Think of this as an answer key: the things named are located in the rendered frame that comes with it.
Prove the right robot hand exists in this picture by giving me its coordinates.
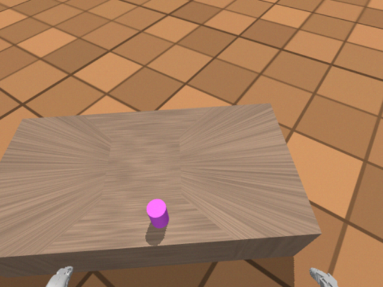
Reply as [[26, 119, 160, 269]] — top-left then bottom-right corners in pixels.
[[309, 268, 338, 287]]

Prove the left robot hand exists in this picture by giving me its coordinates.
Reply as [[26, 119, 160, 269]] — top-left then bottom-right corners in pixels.
[[46, 266, 73, 287]]

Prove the can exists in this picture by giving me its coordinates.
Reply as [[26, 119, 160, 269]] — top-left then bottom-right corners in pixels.
[[147, 199, 169, 228]]

